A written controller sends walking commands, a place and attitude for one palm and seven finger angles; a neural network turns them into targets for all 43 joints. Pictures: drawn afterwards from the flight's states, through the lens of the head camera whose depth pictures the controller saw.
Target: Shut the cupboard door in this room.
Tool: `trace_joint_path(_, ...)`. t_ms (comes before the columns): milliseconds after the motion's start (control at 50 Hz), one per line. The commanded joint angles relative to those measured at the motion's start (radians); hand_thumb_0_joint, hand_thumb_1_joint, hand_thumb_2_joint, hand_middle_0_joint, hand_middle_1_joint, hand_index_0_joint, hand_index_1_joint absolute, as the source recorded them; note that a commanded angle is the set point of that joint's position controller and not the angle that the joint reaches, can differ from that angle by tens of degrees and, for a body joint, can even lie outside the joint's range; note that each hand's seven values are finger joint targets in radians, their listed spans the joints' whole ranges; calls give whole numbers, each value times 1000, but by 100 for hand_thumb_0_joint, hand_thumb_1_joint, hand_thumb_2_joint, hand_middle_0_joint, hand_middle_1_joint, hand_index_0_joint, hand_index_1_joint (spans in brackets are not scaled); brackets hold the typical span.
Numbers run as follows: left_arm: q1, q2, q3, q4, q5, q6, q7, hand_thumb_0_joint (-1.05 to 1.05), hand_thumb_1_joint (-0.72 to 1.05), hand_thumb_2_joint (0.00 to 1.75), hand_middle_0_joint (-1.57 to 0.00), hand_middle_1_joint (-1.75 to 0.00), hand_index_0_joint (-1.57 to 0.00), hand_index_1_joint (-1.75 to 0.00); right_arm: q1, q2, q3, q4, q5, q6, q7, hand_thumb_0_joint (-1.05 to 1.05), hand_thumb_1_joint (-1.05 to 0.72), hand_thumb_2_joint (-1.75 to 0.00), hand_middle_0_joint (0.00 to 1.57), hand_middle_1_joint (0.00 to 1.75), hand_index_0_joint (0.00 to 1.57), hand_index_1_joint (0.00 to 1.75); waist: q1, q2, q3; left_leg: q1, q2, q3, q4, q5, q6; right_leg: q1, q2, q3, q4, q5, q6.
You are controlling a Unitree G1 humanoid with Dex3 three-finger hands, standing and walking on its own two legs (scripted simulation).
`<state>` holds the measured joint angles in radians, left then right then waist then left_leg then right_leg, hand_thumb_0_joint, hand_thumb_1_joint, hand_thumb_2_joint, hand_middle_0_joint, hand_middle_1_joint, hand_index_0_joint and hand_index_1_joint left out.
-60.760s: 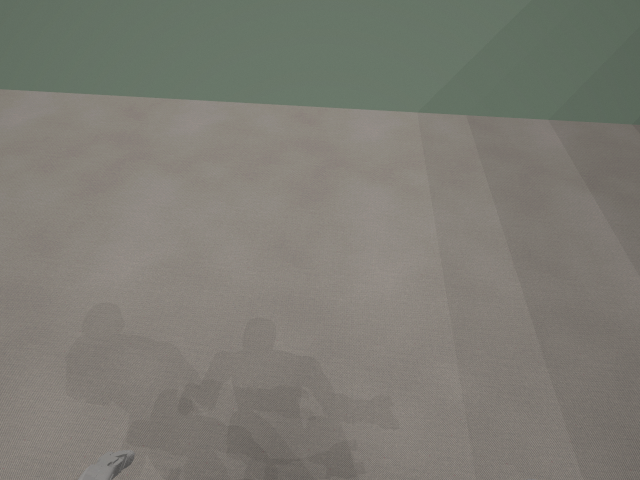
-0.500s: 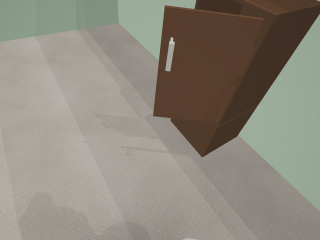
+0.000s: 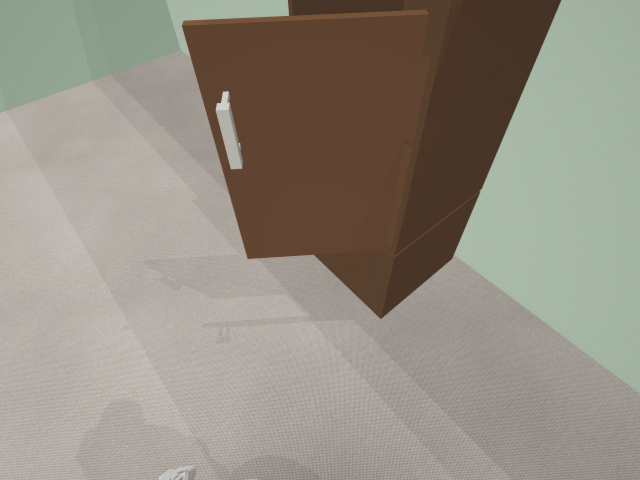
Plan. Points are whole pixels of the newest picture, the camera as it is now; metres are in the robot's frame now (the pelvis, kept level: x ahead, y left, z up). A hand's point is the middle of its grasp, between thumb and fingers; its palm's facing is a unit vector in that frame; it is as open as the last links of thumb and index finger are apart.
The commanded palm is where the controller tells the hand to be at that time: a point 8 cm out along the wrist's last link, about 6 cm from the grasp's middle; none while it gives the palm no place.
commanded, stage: take the last steps up to it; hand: left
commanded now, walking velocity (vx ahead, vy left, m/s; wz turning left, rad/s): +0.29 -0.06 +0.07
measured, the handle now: (231, 131) +0.66 +0.17 +0.06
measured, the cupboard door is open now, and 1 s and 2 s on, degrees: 54 54 54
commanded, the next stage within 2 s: come to a stop and stand still in 0.30 s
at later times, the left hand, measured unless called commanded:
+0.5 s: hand out of the picture +0.14 +0.14 -0.18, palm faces +0.08 -0.99 -0.13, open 7.4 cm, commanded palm none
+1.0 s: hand (226, 401) +0.27 +0.16 -0.18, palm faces +0.07 -0.98 -0.21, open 7.4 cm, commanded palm none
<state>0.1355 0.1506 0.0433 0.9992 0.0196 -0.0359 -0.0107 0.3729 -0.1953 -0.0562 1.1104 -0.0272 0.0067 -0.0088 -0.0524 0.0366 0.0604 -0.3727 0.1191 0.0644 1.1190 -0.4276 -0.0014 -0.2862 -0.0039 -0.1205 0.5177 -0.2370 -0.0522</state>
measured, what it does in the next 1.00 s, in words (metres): walks ahead: left foot, then right foot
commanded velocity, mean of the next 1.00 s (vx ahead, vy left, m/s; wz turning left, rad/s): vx -0.02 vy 0.02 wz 0.01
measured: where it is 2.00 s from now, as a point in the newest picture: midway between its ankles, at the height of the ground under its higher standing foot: outside the picture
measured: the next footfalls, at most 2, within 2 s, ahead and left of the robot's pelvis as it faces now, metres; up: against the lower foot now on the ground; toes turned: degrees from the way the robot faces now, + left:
left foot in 0.34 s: +0.23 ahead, +0.08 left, +0.00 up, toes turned +7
right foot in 0.62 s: +0.24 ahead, -0.18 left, +0.00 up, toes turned +0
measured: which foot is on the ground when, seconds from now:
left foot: up 0.00-0.32, down 0.34-1.00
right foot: down 0.00-0.36, up 0.38-0.60, down 0.62-1.00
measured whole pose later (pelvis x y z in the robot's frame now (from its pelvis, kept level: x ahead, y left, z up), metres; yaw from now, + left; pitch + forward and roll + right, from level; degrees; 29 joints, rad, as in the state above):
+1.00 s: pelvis +0.19 -0.02 +0.00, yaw +2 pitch -1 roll +0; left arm 0.14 0.20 0.03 1.01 0.02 0.04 0.05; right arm 0.23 -0.19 -0.04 1.04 -0.02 0.03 -0.02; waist 0.00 -0.04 0.07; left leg -0.24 0.01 0.09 0.56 -0.29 0.03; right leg -0.29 -0.07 0.02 0.61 -0.31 0.02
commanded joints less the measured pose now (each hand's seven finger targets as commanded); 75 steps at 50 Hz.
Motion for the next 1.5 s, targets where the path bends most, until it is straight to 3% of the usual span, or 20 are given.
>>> trace_joint_path(0, 113, 101, 13, 13, -3, -25, 20, 0, 90, 90, -20, -30, -20, -30, 20, -15, -3, -76, -5, -21, 4, 0, -90, -90, 20, 30, 20, 30, 12, -130, -32, -145, 15, -26, -11, 115, -7, 100, -233, 177, -332, 139, -119)
trace_joint_path(140, 202, 105, 10, 61, 4, -45, 27, 0, 90, 90, -20, -30, -20, -30, -138, -5, 6, -143, -3, -28, 14, 0, -90, -90, 20, 30, 20, 30, 37, -82, -7, -200, -2, -5, -309, 124, -13, 230, -267, 198, -316, 365, -182)
trace_joint_path(240, 227, 122, 7, 97, 2, -39, 26, 0, 90, 90, -20, -30, -20, -30, -177, -10, 14, -141, 2, -42, 11, 0, -90, -90, 20, 30, 20, 30, 32, -92, 16, -61, -60, 45, -485, 162, 9, 242, -232, 171, -231, 515, -142)
trace_joint_path(280, 218, 119, 5, 103, -9, -36, 27, 0, 90, 90, -20, -30, -20, -30, -90, -25, 14, -105, 0, -52, 1, 0, -90, -90, 20, 30, 20, 30, -12, -84, -29, 115, -99, 62, -596, 272, 27, 215, -179, 116, -70, 657, -96)
trace_joint_path(300, 230, 107, 4, 102, -12, -34, 27, 0, 90, 90, -20, -30, -20, -30, -2, -62, 6, -78, -4, -60, -7, 0, -90, -90, 20, 30, 20, 30, -39, -38, -94, 292, -51, -10, -630, 444, 60, 130, -139, 84, 85, 606, -53)
trace_joint_path(320, 267, 69, -4, 84, -14, -30, 28, 0, 90, 90, -20, -30, -20, -30, 90, -146, -12, -63, -14, -65, -17, 0, -90, -90, 20, 30, 20, 30, -59, 108, -158, 487, 147, -261, -625, 622, 165, -89, -52, 33, 292, 285, 1)
trace_joint_path(340, 232, 65, -14, 50, -20, -31, 27, 0, 90, 90, -20, -30, -20, -30, 154, -189, -18, -53, -12, -56, -24, 0, -90, -90, 20, 30, 20, 30, -73, 200, -172, 556, 329, -462, -735, 834, 283, -238, 26, 21, 541, -334, 18)
trace_joint_path(360, 197, 98, -5, 39, -4, -19, 32, 0, 90, 90, -20, -30, -20, -30, 105, -188, -10, -57, -4, -45, -28, 0, -90, -90, 20, 30, 20, 30, -48, 107, -117, 441, 334, -427, -768, 705, 303, -244, -11, 106, 622, -385, 8)
trace_joint_path(440, 225, 17, -8, 62, -6, 27, 28, 0, 90, 90, -20, -30, -20, -30, -152, -74, 35, -119, 1, -46, -43, 0, -90, -90, 20, 30, 20, 30, 77, 59, 7, 81, 194, -189, -828, 680, 187, -52, -82, 146, 381, -228, 54)
trace_joint_path(520, 289, 35, -5, 86, 0, 52, 34, 0, 90, 90, -20, -30, -20, -30, -184, -97, 18, -110, 14, -19, -41, 0, -90, -90, 20, 30, 20, 30, 98, 9, -81, 66, 121, -107, -752, 482, 138, 127, -29, 76, 77, -8, 73)
trace_joint_path(620, 157, 173, 17, 19, 12, 53, 38, 0, 90, 90, -20, -30, -20, -30, -130, -55, 4, -101, 21, 14, -11, 0, -90, -90, 20, 30, 20, 30, 50, -15, 3, 87, -71, -35, -663, 136, 11, -30, -166, 285, -121, 135, -16)
trace_joint_path(720, 104, 205, 20, 9, 4, 47, 43, 0, 90, 90, -20, -30, -20, -30, -65, -59, -6, -92, 21, 26, -11, 0, -90, -90, 20, 30, 20, 30, 35, -219, -70, 172, -93, 3, -526, 188, -14, 2, -243, 329, -151, 340, -61)
trace_joint_path(840, 79, 208, 35, -12, 4, 53, 55, 0, 90, 90, -20, -30, -20, -30, -58, -77, -6, -101, 21, 21, -11, 0, -90, -90, 20, 30, 20, 30, 53, -245, -110, 139, -77, -24, -576, 192, -23, 105, -263, 295, -77, 503, -78)
trace_joint_path(920, 50, 119, 16, -35, -1, 76, 54, 0, 90, 90, -20, -30, -20, -30, -101, -139, -6, -110, 9, 2, -20, 0, -90, -90, 20, 30, 20, 30, 68, 135, -62, 136, 114, -189, -801, 598, 79, 51, -47, 96, 114, -23, 65)
trace_joint_path(960, 192, 141, -10, 10, -17, 55, 85, 0, 90, 90, -20, -30, -20, -30, -204, -180, -11, -203, 32, -20, -13, 0, -90, -90, 20, 30, 20, 30, 95, 238, -139, 191, 146, -133, -581, 874, 92, 15, -89, 167, 159, -110, 27)
trace_joint_path(980, 122, 187, -4, -43, -8, 48, 74, 0, 90, 90, -20, -30, -20, -30, -151, -125, -5, -233, 14, -14, -6, 0, -90, -90, 20, 30, 20, 30, 71, 216, -154, 166, 68, -110, -649, 590, 63, -1, -52, 108, 125, -122, 22)
trace_joint_path(1040, 90, 173, -12, -53, -2, 29, 55, 0, 90, 90, -20, -30, -20, -30, -130, -91, 9, -252, 8, -14, -9, 0, -90, -90, 20, 30, 20, 30, 61, 158, -87, 143, 13, -88, -644, 433, 47, -17, -74, 169, 41, 34, 5)
trace_joint_path(1140, 83, 163, -23, -51, 1, 35, 46, 0, 90, 90, -20, -30, -20, -30, -106, -121, 5, -258, 12, -21, -6, 0, -90, -90, 20, 30, 20, 30, 46, -77, -44, 128, 13, -104, -723, 219, 49, -22, -65, 168, 1, -11, 27)
trace_joint_path(1200, 93, 159, -26, -51, 4, 39, 44, 0, 90, 90, -20, -30, -20, -30, -105, -125, 3, -254, 8, -20, -1, 0, -90, -90, 20, 30, 20, 30, 43, -76, 11, 108, 1, -112, -783, 51, 47, -64, -69, 186, -34, -84, 29)
trace_joint_path(1480, 137, 176, -31, -5, -5, 16, 40, 0, 90, 90, -20, -30, -20, -30, -74, -105, 30, -154, 11, -37, -1, 0, -90, -90, 20, 30, 20, 30, 46, -64, -51, 201, -21, -54, -763, 227, 33, -6, -103, 213, -100, 23, 27)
